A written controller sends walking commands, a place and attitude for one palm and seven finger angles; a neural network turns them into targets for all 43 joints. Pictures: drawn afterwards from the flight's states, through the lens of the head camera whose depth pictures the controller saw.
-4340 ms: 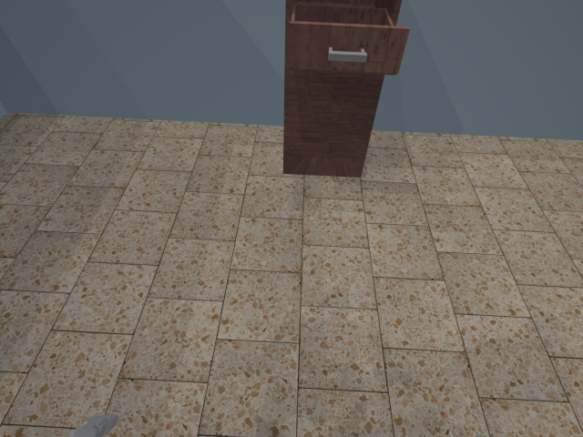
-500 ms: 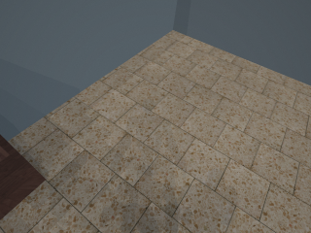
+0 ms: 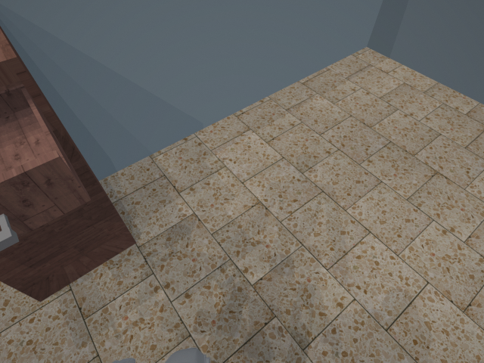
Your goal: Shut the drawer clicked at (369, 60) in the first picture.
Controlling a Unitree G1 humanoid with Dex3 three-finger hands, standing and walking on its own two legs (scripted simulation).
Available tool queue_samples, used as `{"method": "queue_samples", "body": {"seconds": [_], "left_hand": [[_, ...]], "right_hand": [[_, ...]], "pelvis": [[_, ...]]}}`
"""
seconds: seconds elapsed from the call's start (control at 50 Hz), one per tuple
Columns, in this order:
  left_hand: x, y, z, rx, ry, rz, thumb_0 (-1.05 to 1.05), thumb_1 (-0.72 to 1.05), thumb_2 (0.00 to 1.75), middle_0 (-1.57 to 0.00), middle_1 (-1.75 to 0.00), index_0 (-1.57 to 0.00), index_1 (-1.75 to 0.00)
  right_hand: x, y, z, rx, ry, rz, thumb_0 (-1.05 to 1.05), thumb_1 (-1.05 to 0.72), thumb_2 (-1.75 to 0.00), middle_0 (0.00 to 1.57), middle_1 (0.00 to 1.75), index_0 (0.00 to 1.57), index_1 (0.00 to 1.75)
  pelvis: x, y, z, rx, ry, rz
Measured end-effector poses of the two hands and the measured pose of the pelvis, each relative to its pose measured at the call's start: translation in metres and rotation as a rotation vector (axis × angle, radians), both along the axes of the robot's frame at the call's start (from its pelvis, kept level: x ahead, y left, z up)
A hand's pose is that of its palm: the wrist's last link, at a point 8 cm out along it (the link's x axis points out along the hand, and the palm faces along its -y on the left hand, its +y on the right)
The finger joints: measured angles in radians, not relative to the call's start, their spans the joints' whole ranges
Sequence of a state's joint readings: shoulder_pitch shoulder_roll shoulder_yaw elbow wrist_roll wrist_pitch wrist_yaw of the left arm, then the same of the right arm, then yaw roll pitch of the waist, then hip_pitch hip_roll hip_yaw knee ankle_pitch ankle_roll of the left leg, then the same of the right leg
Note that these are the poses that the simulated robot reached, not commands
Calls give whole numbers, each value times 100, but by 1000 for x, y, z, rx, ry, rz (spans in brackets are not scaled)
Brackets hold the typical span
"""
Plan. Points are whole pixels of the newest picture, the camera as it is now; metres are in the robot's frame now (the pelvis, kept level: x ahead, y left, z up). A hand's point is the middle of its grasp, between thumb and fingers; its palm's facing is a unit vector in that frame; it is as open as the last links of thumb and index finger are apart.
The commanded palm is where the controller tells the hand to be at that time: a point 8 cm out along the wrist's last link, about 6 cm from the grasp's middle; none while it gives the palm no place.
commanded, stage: turn to face it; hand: left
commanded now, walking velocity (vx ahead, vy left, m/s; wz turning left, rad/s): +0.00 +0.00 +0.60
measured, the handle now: out of the picture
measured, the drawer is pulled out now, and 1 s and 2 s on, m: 0.28 0.28 0.28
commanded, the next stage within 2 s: take the last steps up to it in 0.98 s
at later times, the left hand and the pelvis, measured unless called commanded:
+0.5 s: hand out of the picture +0.07 +0.26 -0.15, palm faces +0.28 -0.92 -0.26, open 7.4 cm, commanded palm none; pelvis +0.01 +0.02 +0.01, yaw +16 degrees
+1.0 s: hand out of the picture -0.09 +0.21 -0.17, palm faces +0.56 -0.80 -0.24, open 7.4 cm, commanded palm none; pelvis -0.02 +0.02 +0.00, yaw +33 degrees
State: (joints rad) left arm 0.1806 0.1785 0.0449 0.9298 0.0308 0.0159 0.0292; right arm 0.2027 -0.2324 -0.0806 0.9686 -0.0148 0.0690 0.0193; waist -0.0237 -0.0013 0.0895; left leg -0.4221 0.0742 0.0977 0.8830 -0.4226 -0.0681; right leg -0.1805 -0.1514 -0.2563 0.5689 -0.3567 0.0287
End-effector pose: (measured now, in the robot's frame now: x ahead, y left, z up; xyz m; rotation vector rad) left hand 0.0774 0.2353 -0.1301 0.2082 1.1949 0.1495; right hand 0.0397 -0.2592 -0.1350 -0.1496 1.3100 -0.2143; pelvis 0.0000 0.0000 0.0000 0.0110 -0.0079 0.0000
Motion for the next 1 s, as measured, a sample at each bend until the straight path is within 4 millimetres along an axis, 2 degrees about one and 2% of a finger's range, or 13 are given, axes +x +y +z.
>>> {"method": "queue_samples", "body": {"seconds": [0.1,0.18,0.28,0.4,0.54,0.62,0.74,0.84,0.92,1.0], "left_hand": [[-46,44,-30,-14,93,117,1,91,90,-20,-30,-20,-30],[-65,67,-28,-1,152,170,1,91,90,-20,-30,-20,-30],[-60,81,-11,1,94,206,1,91,90,-19,-30,-20,-30],[-45,81,4,15,2,247,1,91,90,-19,-30,-20,-30],[-27,59,17,38,-94,281,1,91,90,-19,-30,-20,-30],[-32,40,21,73,-139,306,1,91,90,-20,-30,-20,-30],[-71,16,31,77,-109,396,1,91,90,-20,-30,-20,-30],[-110,6,25,55,-64,479,1,90,90,-20,-30,-20,-30],[-151,4,11,22,-2,546,1,90,90,-20,-30,-20,-30],[-201,9,-10,-19,72,621,1,90,90,-20,-30,-20,-30]], "right_hand": [[70,19,9,-74,-123,140,1,-91,-89,19,30,20,30],[96,34,27,-103,-189,201,0,-91,-89,19,30,20,30],[104,50,37,-100,-181,249,0,-91,-89,20,30,20,30],[101,61,31,-55,-145,290,0,-91,-89,20,30,20,30],[94,49,12,-2,-84,318,1,-91,-89,20,30,20,30],[98,33,-7,27,-64,335,1,-91,-89,20,30,20,30],[111,22,-5,31,-35,411,1,-91,-89,20,30,20,30],[124,29,1,11,-18,488,1,-91,-89,19,30,20,30],[139,52,6,-10,-28,565,1,-91,-89,19,30,20,30],[155,91,12,-31,-88,649,1,-91,-89,19,30,20,30]], "pelvis": [[4,23,-16,-12,9,63],[3,34,-9,-30,13,86],[4,41,4,-45,16,139],[6,38,8,-46,14,213],[7,16,4,-31,11,298],[8,-2,-4,-14,7,345],[7,-11,4,7,-15,440],[4,-10,7,17,-19,506],[-4,-1,4,13,-14,545],[-17,16,-4,-10,-12,580]]}}
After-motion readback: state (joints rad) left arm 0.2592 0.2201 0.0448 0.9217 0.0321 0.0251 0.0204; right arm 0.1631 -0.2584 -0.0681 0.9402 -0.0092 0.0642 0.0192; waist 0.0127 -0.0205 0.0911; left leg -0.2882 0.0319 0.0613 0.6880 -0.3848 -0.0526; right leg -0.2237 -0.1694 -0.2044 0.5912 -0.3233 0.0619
